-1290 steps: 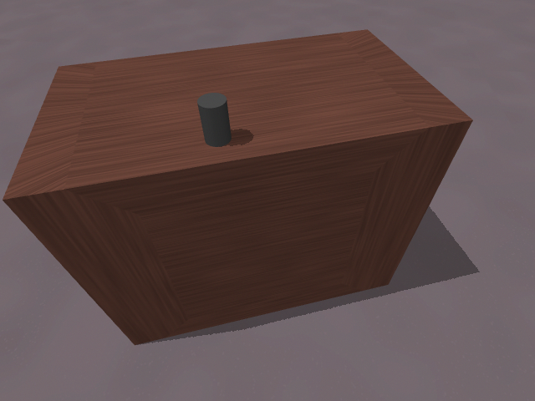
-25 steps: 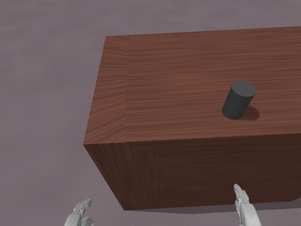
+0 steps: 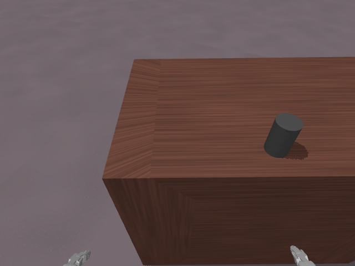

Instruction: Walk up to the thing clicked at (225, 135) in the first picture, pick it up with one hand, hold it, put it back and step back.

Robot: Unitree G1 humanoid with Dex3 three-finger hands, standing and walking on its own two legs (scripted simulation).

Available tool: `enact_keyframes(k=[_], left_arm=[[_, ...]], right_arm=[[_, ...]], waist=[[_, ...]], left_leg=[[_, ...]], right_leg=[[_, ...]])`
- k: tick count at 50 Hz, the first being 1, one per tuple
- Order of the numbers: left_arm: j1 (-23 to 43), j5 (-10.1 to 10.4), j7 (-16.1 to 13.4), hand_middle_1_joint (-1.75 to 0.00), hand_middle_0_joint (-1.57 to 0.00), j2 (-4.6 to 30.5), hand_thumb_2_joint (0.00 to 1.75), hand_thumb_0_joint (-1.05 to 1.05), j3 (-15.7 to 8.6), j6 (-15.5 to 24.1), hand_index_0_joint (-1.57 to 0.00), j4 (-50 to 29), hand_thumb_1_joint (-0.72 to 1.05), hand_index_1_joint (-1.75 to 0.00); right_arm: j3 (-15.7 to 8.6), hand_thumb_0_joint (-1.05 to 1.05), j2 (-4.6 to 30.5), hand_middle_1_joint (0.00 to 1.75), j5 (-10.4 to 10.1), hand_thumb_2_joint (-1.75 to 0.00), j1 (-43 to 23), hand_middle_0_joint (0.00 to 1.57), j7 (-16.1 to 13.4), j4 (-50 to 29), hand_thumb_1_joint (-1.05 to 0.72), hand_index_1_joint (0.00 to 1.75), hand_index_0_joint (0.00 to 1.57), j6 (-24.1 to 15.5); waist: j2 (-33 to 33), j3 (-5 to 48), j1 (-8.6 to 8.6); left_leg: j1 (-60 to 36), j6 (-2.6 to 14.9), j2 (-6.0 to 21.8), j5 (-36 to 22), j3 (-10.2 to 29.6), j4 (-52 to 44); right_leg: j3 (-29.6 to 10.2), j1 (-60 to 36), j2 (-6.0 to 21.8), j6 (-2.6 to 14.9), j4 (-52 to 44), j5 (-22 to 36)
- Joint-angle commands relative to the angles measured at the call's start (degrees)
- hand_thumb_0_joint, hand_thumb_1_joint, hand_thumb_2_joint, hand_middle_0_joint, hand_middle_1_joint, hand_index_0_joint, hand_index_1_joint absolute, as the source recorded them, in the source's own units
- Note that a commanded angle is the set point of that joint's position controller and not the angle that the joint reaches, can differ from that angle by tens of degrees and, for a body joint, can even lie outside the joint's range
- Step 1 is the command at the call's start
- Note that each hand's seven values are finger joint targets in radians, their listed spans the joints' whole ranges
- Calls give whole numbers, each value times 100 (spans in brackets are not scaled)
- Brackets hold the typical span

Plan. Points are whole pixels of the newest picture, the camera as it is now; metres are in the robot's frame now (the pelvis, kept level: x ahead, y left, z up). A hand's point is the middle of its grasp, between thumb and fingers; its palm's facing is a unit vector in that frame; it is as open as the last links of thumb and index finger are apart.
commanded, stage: home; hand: right
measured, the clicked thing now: (282, 136) +0.41 -0.24 +0.08
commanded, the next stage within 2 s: stand in 1.54 s
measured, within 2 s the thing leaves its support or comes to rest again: neither
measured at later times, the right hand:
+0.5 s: hand out of the picture +0.02 -0.26 -0.15, palm faces -0.09 +0.93 -0.35, open 17.4 cm
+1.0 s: hand out of the picture +0.07 -0.26 -0.14, palm faces -0.08 +0.93 -0.36, open 17.4 cm
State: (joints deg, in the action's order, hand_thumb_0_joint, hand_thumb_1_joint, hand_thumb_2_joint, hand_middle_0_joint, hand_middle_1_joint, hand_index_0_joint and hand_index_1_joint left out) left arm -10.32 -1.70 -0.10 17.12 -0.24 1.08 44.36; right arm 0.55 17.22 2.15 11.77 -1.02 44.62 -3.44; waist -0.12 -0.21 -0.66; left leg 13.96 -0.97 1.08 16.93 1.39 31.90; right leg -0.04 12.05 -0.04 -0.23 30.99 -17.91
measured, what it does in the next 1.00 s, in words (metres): stands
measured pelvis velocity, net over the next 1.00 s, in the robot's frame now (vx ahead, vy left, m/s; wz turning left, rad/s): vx -0.02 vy -0.01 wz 0.02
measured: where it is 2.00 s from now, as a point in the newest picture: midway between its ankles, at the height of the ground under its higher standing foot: outside the picture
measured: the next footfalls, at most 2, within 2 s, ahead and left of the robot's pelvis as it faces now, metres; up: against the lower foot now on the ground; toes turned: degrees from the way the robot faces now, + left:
none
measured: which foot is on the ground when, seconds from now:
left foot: down 0.00-1.00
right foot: down 0.00-1.00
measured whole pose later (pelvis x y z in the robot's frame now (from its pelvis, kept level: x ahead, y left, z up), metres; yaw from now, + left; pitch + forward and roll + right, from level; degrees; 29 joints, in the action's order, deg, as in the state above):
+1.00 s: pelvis -0.02 -0.01 +0.01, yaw +1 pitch -3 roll +0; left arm -6.9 -0.7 0.7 20.2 0.7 0.4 63.4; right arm 2.0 21.0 1.0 7.1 -0.1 63.2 -1.0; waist 0.3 -2.7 -0.4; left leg 8.5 -1.8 1.5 9.8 2.7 21.0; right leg 1.3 6.0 -0.4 0.4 19.9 -11.1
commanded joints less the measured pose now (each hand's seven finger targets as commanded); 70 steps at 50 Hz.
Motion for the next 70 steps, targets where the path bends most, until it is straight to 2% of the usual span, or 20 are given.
enact_keyframes(k=[1,7,9,14,17,20,23,28,30,33,34,36,43,48,55,56,59,64,69,70], left_arm=[[185,-3,-32,-30,-20,1174,90,0,-328,92,-20,-125,90,-30],[340,11,21,-30,-20,1354,90,0,-256,13,-20,440,90,-30],[368,29,32,-30,-20,1412,90,0,-233,13,-20,621,90,-30],[319,21,58,-30,-20,1574,90,0,-179,-32,-20,1060,90,-30],[143,1,74,-30,-20,1627,90,0,-154,-18,-20,1241,90,-30],[272,12,60,-30,-20,1737,90,0,-162,18,-20,1322,90,-30],[240,35,57,-30,-20,1686,90,0,-149,25,-20,1368,90,-30],[154,58,42,-30,-20,1679,90,0,-171,10,-20,1510,90,-30],[152,57,35,-30,-20,1673,90,0,-172,34,-20,1513,90,-30],[205,77,18,-30,-20,1625,90,0,-176,28,-20,1532,90,-30],[182,89,14,-30,-20,1584,90,0,-167,37,-20,1543,90,-30],[189,87,1,-30,-20,1599,90,0,-175,32,-20,1594,90,-30],[332,101,-11,-30,-20,1577,90,0,-173,14,-20,1630,90,-30],[412,83,-7,-30,-20,1549,90,0,-174,2,-20,1656,90,-30],[481,94,-18,-30,-20,1536,90,0,-192,12,-20,1656,90,-30],[495,99,-19,-30,-20,1526,90,0,-191,2,-20,1673,90,-30],[532,85,-22,-30,-20,1558,90,0,-202,16,-20,1666,90,-30],[556,97,-23,-30,-20,1522,90,0,-204,-8,-20,1693,90,-30],[551,85,-27,-30,-20,1543,90,0,-207,20,-20,1676,90,-30],[534,94,-26,-30,-20,1566,90,0,-208,15,-20,1684,90,-30]], right_arm=[[-293,0,1194,5,-67,-5,-322,5,17,-119,56,5,5,-92],[-217,0,1486,5,-84,-5,-505,5,39,552,55,5,5,7],[-193,0,1575,5,-101,-6,-508,5,40,730,54,5,5,20],[-155,0,1766,5,-108,-6,-555,5,52,1077,54,5,5,104],[-156,0,1826,5,-109,-6,-541,5,78,1219,54,5,5,152],[-137,0,1708,5,-121,-5,-379,5,105,1324,55,5,5,171],[-155,0,1777,5,-112,-6,-391,5,99,1397,54,5,5,149],[-154,0,1705,6,-117,-7,-373,6,93,1459,53,6,6,182],[-162,0,1650,5,-137,-5,-372,5,95,1473,55,5,5,173],[-143,0,1641,5,-128,-6,-351,5,74,1501,54,5,5,164],[-142,0,1667,5,-119,-5,-431,5,64,1486,55,5,5,156],[-119,0,1625,5,-127,-6,-437,5,48,1501,55,5,5,154],[-99,0,1624,5,-152,-5,-503,5,21,1539,56,5,5,161],[-101,0,1619,5,-146,-5,-577,5,12,1557,56,5,5,169],[-132,0,1629,5,-144,-6,-636,5,-2,1561,55,5,5,145],[-136,0,1658,5,-153,-5,-707,5,-4,1567,55,5,5,150],[-147,0,1603,5,-153,-5,-678,5,4,1551,55,5,5,157],[-157,0,1597,5,-150,-5,-726,5,2,1582,55,5,5,174],[-180,0,1620,5,-147,-6,-699,5,11,1591,55,5,5,175],[-173,0,1584,5,-155,-5,-718,5,13,1602,55,5,5,178]], waist=[[-41,215,18],[227,31,18],[206,193,27],[279,-278,53],[134,-345,17],[-225,-303,124],[38,-248,104],[11,-330,83],[-165,-166,82],[32,-118,91],[105,-14,61],[41,20,54],[53,90,42],[78,-19,37],[38,225,22],[102,64,10],[-35,199,40],[44,32,25],[36,170,49],[-14,66,43]], left_leg=[[-156,335,485,-1854,329,-572],[-130,303,559,-1163,544,-1103],[-196,308,568,-1190,550,-1192],[20,279,566,401,729,-1695],[35,299,532,793,743,-1667],[-304,294,413,210,604,-1398],[-319,308,475,245,672,-1443],[-233,306,461,337,709,-1482],[-484,299,433,-226,607,-1301],[-409,275,482,-402,630,-1388],[-427,295,522,-682,621,-1344],[-407,272,540,-951,621,-1377],[-523,226,560,-1376,562,-1369],[-487,214,554,-1210,560,-1449],[-728,215,622,-1892,520,-1383],[-688,200,592,-1657,536,-1450],[-768,202,607,-1790,509,-1409],[-662,194,592,-1373,542,-1526],[-759,208,595,-1503,518,-1467],[-754,187,565,-1333,523,-1522]], right_leg=[[-394,-156,548,182,-636,1631],[-422,-362,484,202,-961,835],[-434,-615,506,195,-1021,951],[-459,-273,459,205,-1280,88],[-548,-98,476,200,-1486,-366],[-722,153,611,233,-1744,-633],[-641,77,557,222,-1659,-345],[-644,110,541,214,-1683,-424],[-732,45,637,234,-1750,-190],[-636,-145,596,200,-1621,215],[-603,-310,617,191,-1560,634],[-548,-469,614,170,-1463,978],[-506,-636,654,162,-1469,1243],[-470,-587,639,131,-1523,1123],[-429,-804,677,127,-1453,1660],[-427,-663,649,108,-1512,1430],[-432,-776,695,125,-1507,1632],[-432,-678,673,141,-1586,1151],[-456,-746,705,145,-1617,1367],[-463,-602,695,141,-1651,1173]])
